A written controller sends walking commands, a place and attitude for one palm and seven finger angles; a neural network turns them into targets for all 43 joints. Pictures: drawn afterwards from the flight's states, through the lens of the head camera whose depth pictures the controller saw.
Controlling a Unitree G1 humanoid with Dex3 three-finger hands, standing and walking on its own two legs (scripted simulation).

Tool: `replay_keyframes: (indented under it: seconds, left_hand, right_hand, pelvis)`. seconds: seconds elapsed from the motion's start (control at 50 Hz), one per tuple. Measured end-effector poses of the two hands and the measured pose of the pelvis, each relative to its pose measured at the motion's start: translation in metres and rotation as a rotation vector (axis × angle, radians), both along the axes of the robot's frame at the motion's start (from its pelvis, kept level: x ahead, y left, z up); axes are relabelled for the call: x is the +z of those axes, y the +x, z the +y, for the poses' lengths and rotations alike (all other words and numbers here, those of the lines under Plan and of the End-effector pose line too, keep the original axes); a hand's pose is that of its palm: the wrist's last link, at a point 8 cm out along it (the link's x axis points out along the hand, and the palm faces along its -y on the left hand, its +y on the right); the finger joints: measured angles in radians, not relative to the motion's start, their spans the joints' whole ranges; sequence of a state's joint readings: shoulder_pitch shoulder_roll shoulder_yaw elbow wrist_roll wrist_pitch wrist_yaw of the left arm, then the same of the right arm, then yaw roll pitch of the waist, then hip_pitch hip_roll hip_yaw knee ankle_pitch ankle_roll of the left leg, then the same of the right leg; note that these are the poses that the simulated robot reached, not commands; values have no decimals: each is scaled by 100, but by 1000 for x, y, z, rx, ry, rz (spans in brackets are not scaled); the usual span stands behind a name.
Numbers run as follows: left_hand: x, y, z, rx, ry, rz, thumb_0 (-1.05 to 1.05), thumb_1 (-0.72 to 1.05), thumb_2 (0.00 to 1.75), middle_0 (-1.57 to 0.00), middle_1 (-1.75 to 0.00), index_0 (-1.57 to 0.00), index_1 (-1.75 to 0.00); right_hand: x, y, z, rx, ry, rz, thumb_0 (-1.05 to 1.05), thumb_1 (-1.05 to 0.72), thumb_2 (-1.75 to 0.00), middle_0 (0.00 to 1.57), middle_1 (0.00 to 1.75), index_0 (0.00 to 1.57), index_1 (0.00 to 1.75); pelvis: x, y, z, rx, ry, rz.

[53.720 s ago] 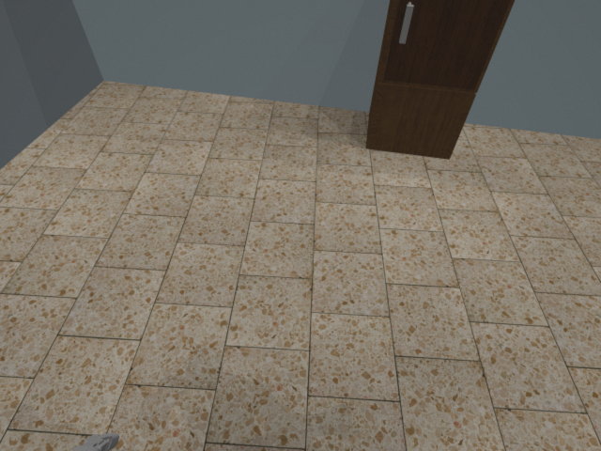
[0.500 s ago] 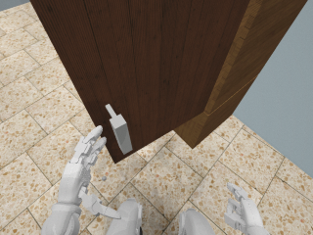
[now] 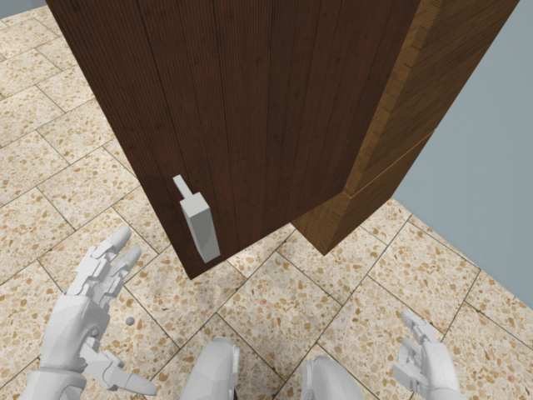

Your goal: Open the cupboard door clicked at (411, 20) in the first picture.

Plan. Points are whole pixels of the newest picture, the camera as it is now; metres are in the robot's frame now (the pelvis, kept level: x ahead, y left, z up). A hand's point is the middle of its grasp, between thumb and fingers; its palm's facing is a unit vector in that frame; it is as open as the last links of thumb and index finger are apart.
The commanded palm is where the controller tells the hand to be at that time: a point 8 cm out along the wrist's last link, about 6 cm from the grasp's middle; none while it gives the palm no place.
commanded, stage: draw the hand back to the body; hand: left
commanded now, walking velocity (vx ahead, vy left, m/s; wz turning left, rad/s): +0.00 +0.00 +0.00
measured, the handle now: (195, 219) +0.35 +0.14 +0.06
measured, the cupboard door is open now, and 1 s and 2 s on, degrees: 83 83 83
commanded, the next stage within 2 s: step back with the hand held close in 1.54 s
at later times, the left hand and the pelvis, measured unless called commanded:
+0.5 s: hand (62, 306) +0.20 +0.21 +0.15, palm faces +0.01 -0.99 -0.13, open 16.1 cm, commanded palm +0.17 +0.27 +0.17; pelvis +0.01 +0.01 +0.07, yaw +1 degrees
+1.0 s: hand out of the picture +0.23 +0.27 +0.25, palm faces +0.39 -0.82 -0.41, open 11.0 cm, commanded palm +0.18 +0.31 +0.28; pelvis +0.05 +0.02 +0.13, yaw +0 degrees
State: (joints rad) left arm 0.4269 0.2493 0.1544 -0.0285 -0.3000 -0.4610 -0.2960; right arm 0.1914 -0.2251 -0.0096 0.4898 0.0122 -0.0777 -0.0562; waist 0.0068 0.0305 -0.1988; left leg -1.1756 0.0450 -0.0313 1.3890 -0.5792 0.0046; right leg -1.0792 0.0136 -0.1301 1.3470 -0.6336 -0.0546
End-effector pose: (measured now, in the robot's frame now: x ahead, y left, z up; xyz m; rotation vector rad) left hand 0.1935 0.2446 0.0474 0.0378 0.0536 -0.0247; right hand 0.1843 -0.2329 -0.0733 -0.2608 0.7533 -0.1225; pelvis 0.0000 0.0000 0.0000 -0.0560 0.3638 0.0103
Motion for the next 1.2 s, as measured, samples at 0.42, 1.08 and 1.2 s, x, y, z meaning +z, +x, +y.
replay_keyframes:
  seconds: [0.42, 1.08, 1.2]
  left_hand:
    - [94, -14, 18, 22, 46, -22, -1, -49, 30, -15, -30, -15, -30]
    - [245, -4, 60, 446, 430, -116, 0, 46, 71, -19, -31, -20, -31]
    - [271, -3, 64, 474, 453, -211, 1, 67, 80, -20, -31, -20, -31]
  right_hand:
    - [71, -4, 20, -7, 41, -87, 1, -90, -90, 20, 30, 20, 30]
    - [136, 42, 36, 56, 72, -132, 1, -90, -90, 20, 30, 20, 30]
    - [138, 43, 29, 60, 65, -127, 1, -90, -90, 20, 30, 20, 30]
  pelvis:
    - [58, 10, 9, 21, 0, -138]
    - [132, 48, 15, -9, 47, -385]
    - [136, 47, 12, -12, 47, -406]
